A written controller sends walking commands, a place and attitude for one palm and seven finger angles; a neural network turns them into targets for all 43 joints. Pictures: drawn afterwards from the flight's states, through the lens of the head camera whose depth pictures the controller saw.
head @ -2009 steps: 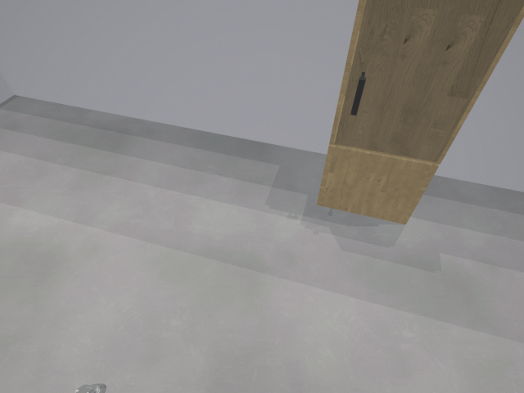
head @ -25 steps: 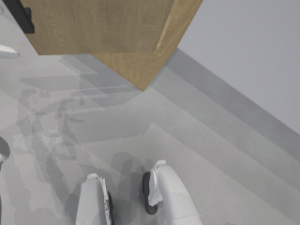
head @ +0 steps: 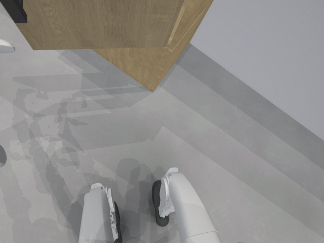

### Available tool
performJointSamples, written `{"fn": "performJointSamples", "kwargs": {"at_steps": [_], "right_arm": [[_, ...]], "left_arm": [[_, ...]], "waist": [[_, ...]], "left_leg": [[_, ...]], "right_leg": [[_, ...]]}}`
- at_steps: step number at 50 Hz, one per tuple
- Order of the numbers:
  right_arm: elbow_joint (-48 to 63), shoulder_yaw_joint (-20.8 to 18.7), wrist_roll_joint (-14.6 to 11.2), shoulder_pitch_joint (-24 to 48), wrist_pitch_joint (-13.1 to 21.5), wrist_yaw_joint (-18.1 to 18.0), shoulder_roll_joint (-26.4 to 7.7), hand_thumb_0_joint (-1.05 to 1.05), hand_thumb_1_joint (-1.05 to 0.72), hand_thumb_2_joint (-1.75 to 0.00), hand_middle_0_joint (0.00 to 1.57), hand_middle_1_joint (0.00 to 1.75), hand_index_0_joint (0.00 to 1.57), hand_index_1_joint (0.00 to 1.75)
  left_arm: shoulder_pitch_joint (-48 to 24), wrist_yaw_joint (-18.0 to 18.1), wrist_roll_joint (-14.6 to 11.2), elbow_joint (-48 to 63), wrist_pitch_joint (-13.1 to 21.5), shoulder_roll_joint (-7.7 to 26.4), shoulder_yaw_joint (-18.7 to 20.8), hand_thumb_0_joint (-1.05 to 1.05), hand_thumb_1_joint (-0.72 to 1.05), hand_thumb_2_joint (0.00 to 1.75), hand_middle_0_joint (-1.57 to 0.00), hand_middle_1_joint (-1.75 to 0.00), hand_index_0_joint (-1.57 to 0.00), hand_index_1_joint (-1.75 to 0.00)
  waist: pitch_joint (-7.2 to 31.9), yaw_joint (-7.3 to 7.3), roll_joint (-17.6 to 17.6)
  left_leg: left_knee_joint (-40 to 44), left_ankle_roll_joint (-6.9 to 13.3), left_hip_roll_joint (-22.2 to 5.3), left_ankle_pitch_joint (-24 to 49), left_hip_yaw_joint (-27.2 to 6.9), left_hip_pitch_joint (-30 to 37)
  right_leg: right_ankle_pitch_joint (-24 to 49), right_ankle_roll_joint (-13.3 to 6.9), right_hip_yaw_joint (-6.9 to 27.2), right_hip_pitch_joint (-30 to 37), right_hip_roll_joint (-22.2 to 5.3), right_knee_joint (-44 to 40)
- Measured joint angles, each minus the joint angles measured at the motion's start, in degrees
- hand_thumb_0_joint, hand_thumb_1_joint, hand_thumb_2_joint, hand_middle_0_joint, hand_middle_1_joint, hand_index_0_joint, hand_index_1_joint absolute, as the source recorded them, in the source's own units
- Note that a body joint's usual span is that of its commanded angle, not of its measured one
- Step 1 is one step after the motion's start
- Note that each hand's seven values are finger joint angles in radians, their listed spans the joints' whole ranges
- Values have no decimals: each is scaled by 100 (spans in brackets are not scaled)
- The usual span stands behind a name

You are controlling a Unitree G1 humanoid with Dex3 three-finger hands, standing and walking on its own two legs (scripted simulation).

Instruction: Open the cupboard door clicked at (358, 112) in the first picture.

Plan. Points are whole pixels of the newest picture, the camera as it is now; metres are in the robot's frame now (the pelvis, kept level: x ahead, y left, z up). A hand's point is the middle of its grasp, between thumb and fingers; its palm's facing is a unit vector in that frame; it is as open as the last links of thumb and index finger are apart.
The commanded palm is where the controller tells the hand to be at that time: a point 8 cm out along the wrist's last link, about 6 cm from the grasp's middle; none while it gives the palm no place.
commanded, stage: slide the fingers in behind the handle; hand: left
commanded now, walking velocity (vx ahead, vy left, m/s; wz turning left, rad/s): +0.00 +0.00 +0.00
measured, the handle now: out of the picture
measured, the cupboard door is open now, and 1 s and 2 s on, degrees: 43 43 44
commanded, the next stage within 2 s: close the thumb around the handle in 1.46 s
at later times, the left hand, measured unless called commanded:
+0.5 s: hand (3, 10) +0.57 +0.23 +0.05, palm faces +0.05 -1.00 -0.03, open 14.0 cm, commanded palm +0.55 +0.25 +0.05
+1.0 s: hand (23, 12) +0.57 +0.20 +0.05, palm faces +0.05 -1.00 -0.03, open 14.0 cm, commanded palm +0.55 +0.22 +0.05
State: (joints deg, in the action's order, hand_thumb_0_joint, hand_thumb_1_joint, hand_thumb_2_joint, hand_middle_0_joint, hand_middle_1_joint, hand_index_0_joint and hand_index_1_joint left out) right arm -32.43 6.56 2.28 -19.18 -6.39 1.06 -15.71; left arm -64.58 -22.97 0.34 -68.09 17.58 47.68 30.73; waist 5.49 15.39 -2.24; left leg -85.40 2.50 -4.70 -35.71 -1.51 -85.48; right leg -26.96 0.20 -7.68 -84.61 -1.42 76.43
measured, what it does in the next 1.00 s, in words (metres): stands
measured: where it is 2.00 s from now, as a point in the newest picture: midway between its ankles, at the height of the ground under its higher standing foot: (138, 221)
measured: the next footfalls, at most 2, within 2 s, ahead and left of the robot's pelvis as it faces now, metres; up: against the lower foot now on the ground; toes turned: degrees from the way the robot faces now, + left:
none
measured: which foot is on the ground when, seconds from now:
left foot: down 0.00-1.00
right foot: down 0.00-1.00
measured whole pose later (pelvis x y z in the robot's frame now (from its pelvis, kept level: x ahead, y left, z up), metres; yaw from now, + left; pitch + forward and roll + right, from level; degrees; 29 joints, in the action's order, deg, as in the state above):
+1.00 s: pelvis +0.00 -0.01 +0.01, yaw +1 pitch +34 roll -6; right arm -34.1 4.3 3.1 -18.9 -5.8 2.5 -15.3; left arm -62.5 -13.5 -0.2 -68.2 22.4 35.6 25.3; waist 6.8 14.0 -2.5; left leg -82.7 1.8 -4.2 -35.1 -0.8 -81.4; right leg -27.3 -0.4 -6.9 -81.5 -1.6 75.4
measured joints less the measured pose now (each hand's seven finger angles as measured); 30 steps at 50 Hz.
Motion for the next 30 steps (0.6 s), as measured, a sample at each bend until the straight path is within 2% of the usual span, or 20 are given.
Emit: {"fn": "performJointSamples", "kwargs": {"at_steps": [11, 17, 23, 30], "right_arm": [[-102, -43, 34, -129, 30, 41, 36, 0, -90, -90, 21, 30, 20, 30], [-138, -103, 55, -105, 25, 72, 26, 0, -90, -90, 21, 30, 20, 30], [-75, -146, 71, -79, 18, 114, 25, 0, -90, -90, 20, 30, 20, 30], [-63, -149, 56, -44, 15, 142, 56, 0, -90, -90, 20, 30, 20, 30]], "left_arm": [[7, 265, -5, 15, -9, -211, -180, -2, -50, 30, -30, -120, -30, -121], [94, 331, -54, 109, 77, -509, -255, -2, -50, 30, -30, -120, -30, -120], [270, 544, -11, 167, 190, -772, -269, -2, -50, 30, -30, -120, -30, -120], [371, 715, -19, 84, 365, -932, -322, -2, -50, 30, -30, -120, -30, -120]], "waist": [[43, -14, 3], [77, -31, 0], [105, -34, -21], [111, -81, -32]], "left_leg": [[98, 6, 25, 26, 4, 95], [189, 6, 37, 45, 12, 207], [278, 3, 27, 48, 53, 359], [330, -12, 25, 46, 94, 487]], "right_leg": [[16, 12, 5, 103, -13, -95], [28, 17, 11, 214, -16, -180], [32, 18, 52, 334, -2, -242], [14, 5, 93, 418, 3, -240]]}}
